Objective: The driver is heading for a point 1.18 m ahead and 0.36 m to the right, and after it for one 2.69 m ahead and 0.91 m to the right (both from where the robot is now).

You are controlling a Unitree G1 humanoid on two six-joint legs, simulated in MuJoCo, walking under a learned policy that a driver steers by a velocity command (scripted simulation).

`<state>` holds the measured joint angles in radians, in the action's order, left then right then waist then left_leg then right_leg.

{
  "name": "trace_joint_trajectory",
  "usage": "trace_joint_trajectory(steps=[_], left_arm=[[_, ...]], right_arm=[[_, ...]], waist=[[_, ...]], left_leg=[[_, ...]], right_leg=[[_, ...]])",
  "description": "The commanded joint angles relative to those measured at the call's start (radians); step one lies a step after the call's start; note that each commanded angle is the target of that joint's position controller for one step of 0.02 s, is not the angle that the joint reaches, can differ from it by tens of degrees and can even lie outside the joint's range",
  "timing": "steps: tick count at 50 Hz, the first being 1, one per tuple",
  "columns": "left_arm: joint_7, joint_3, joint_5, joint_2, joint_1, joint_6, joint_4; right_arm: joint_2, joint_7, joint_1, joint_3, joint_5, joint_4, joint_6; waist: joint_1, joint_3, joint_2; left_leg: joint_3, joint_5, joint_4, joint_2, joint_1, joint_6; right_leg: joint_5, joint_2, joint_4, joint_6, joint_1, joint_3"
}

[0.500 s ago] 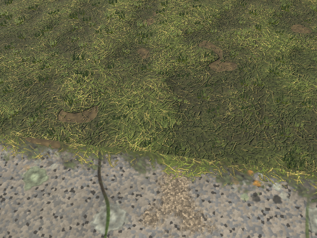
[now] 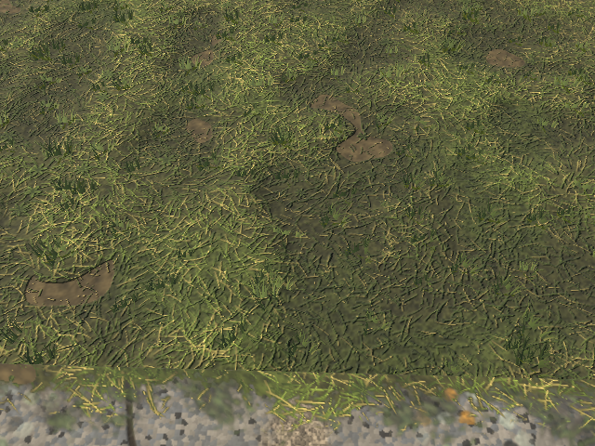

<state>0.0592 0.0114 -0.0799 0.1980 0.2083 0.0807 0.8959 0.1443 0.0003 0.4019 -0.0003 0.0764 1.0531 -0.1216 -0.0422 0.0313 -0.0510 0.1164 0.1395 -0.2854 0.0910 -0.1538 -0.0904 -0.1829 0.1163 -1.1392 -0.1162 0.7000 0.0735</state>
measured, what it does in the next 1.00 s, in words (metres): walks ahead, turning right: right foot, then left foot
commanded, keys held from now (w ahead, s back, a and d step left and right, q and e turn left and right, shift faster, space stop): w+e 0.84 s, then w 0.16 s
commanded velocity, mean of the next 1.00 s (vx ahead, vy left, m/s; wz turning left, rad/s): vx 0.50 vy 0.00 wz -0.50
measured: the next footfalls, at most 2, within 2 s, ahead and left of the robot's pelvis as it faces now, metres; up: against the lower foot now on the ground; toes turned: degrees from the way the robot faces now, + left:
right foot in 0.34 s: +0.34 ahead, -0.20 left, +0.00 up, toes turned -12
left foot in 0.76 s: +0.58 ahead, -0.05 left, +0.00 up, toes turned -25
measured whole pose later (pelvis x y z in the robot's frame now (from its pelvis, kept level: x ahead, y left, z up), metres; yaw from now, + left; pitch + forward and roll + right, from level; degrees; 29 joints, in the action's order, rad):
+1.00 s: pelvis +0.52 -0.16 +0.00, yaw -32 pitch +1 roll +3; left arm 0.06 0.05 -0.07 0.23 0.14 0.08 0.79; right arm 0.18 0.02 0.46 0.00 0.05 0.99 -0.14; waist -0.10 -0.02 -0.04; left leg 0.14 0.27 -0.37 0.01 -0.12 -0.03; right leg -0.25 0.09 -0.95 -0.01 0.63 0.01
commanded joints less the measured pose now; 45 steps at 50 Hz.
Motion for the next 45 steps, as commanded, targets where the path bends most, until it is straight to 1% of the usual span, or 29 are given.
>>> trace_joint_trajectory(steps=[1, 4, 7, 13, 15, 16, 17, 18, 19, 20, 21, 22, 23, 25, 27, 29, 32, 33, 34, 36, 37, 38, 39, 40, 41, 42, 43, 44, 45], left_arm=[[0.018, -0.004, 0.013, 0.014, 0.037, -0.008, -0.028], [0.026, -0.005, 0.016, 0.005, -0.071, -0.030, -0.058], [0.024, 0.005, 0.024, 0.015, -0.147, -0.040, -0.079], [0.022, 0.024, 0.024, 0.019, -0.268, -0.036, -0.108], [0.015, 0.037, 0.035, 0.037, -0.248, -0.023, -0.109], [0.006, 0.049, 0.048, 0.062, -0.204, -0.011, -0.101], [-0.010, 0.069, 0.056, 0.106, -0.095, 0.004, -0.077], [-0.030, 0.075, 0.062, 0.129, 0.116, 0.011, -0.032], [-0.049, 0.094, 0.034, 0.203, 0.403, 0.003, 0.056], [-0.044, 0.097, 0.004, 0.202, 0.502, 0.017, 0.128], [-0.050, 0.115, 0.009, 0.221, 0.388, 0.038, 0.116], [-0.052, 0.099, 0.029, 0.163, 0.273, 0.048, 0.102], [-0.048, 0.074, 0.043, 0.090, 0.185, 0.051, 0.079], [-0.033, 0.043, 0.044, 0.023, 0.100, 0.051, 0.047], [-0.018, 0.042, 0.046, 0.039, 0.088, 0.065, 0.028], [-0.001, 0.046, 0.034, 0.078, 0.093, 0.071, 0.026], [0.023, 0.057, 0.021, 0.129, 0.183, 0.052, 0.033], [0.030, 0.061, 0.017, 0.134, 0.204, 0.048, 0.033], [0.030, 0.058, -0.015, 0.130, 0.168, 0.048, 0.012], [0.018, 0.059, -0.003, 0.131, 0.070, 0.053, -0.042], [0.016, 0.061, 0.002, 0.133, 0.015, 0.058, -0.069], [0.022, 0.064, 0.025, 0.128, 0.022, 0.073, -0.078], [0.028, 0.032, 0.014, -0.020, 0.198, 0.077, -0.068], [0.018, 0.025, 0.021, -0.054, 0.314, 0.090, -0.035], [0.007, 0.046, 0.019, 0.013, 0.253, 0.076, -0.061], [-0.023, 0.056, 0.012, 0.095, 0.147, 0.054, -0.066], [-0.044, 0.050, -0.008, 0.060, 0.094, 0.038, -0.079], [-0.046, 0.029, -0.025, 0.007, 0.054, 0.022, -0.099], [-0.039, 0.017, -0.030, -0.031, 0.009, 0.012, -0.124]], right_arm=[[0.060, -0.001, -0.046, -0.007, 0.023, -0.062, -0.044], [0.090, -0.019, 0.097, -0.010, 0.004, -0.002, -0.042], [0.112, -0.030, 0.162, -0.004, 0.006, 0.025, -0.034], [0.131, -0.010, 0.195, 0.016, -0.002, 0.036, 0.003], [0.167, 0.000, 0.173, 0.032, -0.002, 0.025, 0.016], [0.178, 0.003, 0.171, 0.036, -0.001, 0.019, 0.021], [0.177, 0.001, 0.176, 0.035, 0.013, 0.010, 0.015], [0.108, 0.000, 0.213, 0.011, 0.018, -0.030, 0.005], [0.085, -0.037, 0.144, -0.011, 0.030, -0.061, -0.004], [0.131, -0.070, -0.011, 0.014, -0.012, -0.107, 0.000], [0.146, -0.066, -0.134, 0.023, -0.025, -0.145, -0.007], [0.157, -0.043, -0.162, 0.031, -0.001, -0.163, -0.008], [0.131, -0.021, -0.131, 0.031, 0.013, -0.169, -0.005], [0.045, 0.001, -0.095, 0.016, 0.012, -0.183, 0.014], [0.057, 0.004, -0.102, 0.015, 0.003, -0.192, 0.028], [0.074, 0.004, -0.172, 0.013, -0.006, -0.219, 0.040], [0.062, -0.014, -0.308, 0.002, -0.010, -0.275, 0.049], [0.080, -0.014, -0.325, 0.005, -0.017, -0.278, 0.044], [0.098, -0.012, -0.240, 0.011, -0.003, -0.256, 0.029], [0.182, 0.011, -0.103, 0.047, -0.003, -0.224, 0.006], [0.216, 0.025, 0.051, 0.066, -0.007, -0.182, -0.005], [0.255, 0.037, 0.172, 0.080, -0.017, -0.165, -0.018], [0.303, 0.043, 0.253, 0.072, -0.019, -0.158, -0.028], [0.252, 0.010, 0.247, 0.040, 0.004, -0.171, -0.039], [0.265, -0.003, 0.105, 0.062, 0.001, -0.175, -0.047], [0.146, -0.007, -0.062, 0.032, -0.038, -0.209, -0.038], [0.046, -0.005, -0.135, -0.003, -0.050, -0.234, -0.029], [0.018, 0.009, -0.166, -0.015, -0.041, -0.233, -0.028], [0.017, 0.023, -0.139, -0.013, -0.043, -0.209, -0.028]], waist=[[0.043, 0.022, 0.073], [0.009, 0.039, 0.096], [-0.009, 0.054, 0.102], [-0.017, 0.078, 0.113], [0.020, 0.050, 0.132], [0.048, 0.012, 0.139], [0.080, -0.060, 0.142], [0.124, -0.275, 0.017], [0.237, -0.378, -0.081], [0.271, -0.279, -0.013], [0.247, -0.096, 0.003], [0.193, -0.055, -0.027], [0.124, -0.044, -0.012], [0.034, -0.004, 0.014], [0.018, 0.017, 0.014], [0.025, 0.039, 0.012], [0.068, 0.023, -0.041], [0.069, 0.023, -0.032], [0.025, -0.003, -0.022], [-0.065, -0.028, 0.014], [-0.140, -0.049, 0.041], [-0.195, -0.096, 0.135], [-0.109, -0.297, 0.313], [-0.043, -0.271, 0.276], [-0.014, -0.045, 0.263], [0.004, 0.000, 0.094], [0.021, -0.039, 0.048], [0.044, -0.008, 0.075], [0.038, 0.018, 0.101]], left_leg=[[-0.093, -0.189, 0.202, -0.285, -0.139, -0.171], [-0.051, -0.372, 0.180, -0.315, 0.007, -0.176], [-0.040, -0.479, 0.158, -0.358, 0.208, -0.172], [0.032, -0.535, 0.120, -0.396, 0.418, -0.125], [0.079, -0.739, 0.032, -0.396, 0.417, -0.109], [0.119, -0.868, -0.057, -0.369, 0.363, -0.086], [0.147, -0.906, -0.195, -0.331, 0.217, -0.045], [0.154, -0.685, -0.479, -0.245, -0.151, 0.045], [0.070, 0.150, -0.732, -0.116, -0.394, 0.102], [-0.104, 0.389, -0.946, -0.076, -0.580, 0.074], [-0.188, 0.353, -0.995, -0.141, -0.687, 0.048], [-0.208, 0.317, -0.995, -0.179, -0.619, 0.028], [-0.212, 0.271, -0.961, -0.201, -0.523, 0.014], [-0.200, 0.228, -0.873, -0.211, -0.395, 0.016], [-0.170, 0.172, -0.773, -0.197, -0.381, 0.043], [-0.120, 0.043, -0.587, -0.176, -0.300, 0.077], [-0.085, -0.121, -0.413, -0.123, -0.150, 0.100], [-0.100, -0.153, -0.371, -0.119, -0.139, 0.105], [-0.118, -0.264, -0.515, -0.127, -0.057, 0.100], [-0.100, -0.090, -0.505, -0.112, 0.042, 0.091], [-0.096, -0.050, -0.473, -0.096, 0.218, 0.075], [-0.108, -0.002, -0.318, -0.112, 0.374, 0.022], [-0.456, -0.419, -0.278, -0.413, 0.605, -0.263], [-0.777, -0.662, -0.180, -0.593, 0.541, -0.443], [-0.905, -0.209, -0.048, -0.647, 0.340, -0.412], [-0.715, 0.058, -0.009, -0.589, 0.139, -0.316], [-0.585, 0.074, 0.037, -0.491, 0.026, -0.264], [-0.466, 0.012, 0.086, -0.429, -0.048, -0.221], [-0.371, -0.019, 0.115, -0.379, -0.066, -0.180]], right_leg=[[0.229, 0.047, 0.183, 0.024, -0.074, -0.013], [0.312, 0.023, 0.342, 0.057, -0.045, -0.040], [0.293, 0.003, 0.437, 0.055, 0.033, -0.037], [0.073, -0.050, 0.565, 0.024, -0.006, -0.081], [0.045, -0.105, 0.618, 0.004, -0.128, -0.129], [0.101, -0.152, 0.639, -0.022, -0.269, -0.159], [0.184, -0.181, 0.562, -0.065, -0.500, -0.152], [0.260, -0.063, 0.472, -0.193, -0.976, 0.071], [0.290, 0.104, 0.671, -0.314, -1.234, 0.433], [0.252, 0.152, 0.793, -0.282, -1.246, 0.541], [0.198, 0.136, 0.820, -0.220, -1.076, 0.459], [0.180, 0.103, 0.837, -0.204, -0.896, 0.382], [0.164, 0.077, 0.863, -0.206, -0.741, 0.324], [0.173, 0.061, 0.943, -0.211, -0.509, 0.296], [0.111, 0.036, 0.989, -0.197, -0.423, 0.258], [0.101, -0.017, 0.998, -0.168, -0.295, 0.189], [0.129, -0.050, 0.959, -0.148, -0.209, 0.180], [0.130, -0.034, 0.936, -0.147, -0.227, 0.210], [0.192, -0.020, 0.850, -0.129, -0.190, 0.222], [0.324, -0.029, 0.697, -0.101, -0.187, 0.250], [0.389, -0.072, 0.567, -0.074, -0.112, 0.266], [0.302, -0.173, 0.373, -0.052, -0.067, 0.235], [-0.263, -0.317, -0.032, 0.027, -0.001, 0.121], [-0.526, -0.291, -0.345, 0.038, 0.170, 0.111], [-0.410, -0.187, -0.464, 0.041, 0.348, 0.136], [-0.262, -0.081, -0.420, 0.037, 0.277, 0.110], [-0.177, -0.048, -0.302, 0.050, 0.142, 0.082], [-0.142, -0.006, -0.206, 0.071, 0.056, 0.068], [-0.159, 0.006, -0.112, 0.086, 0.013, 0.031]])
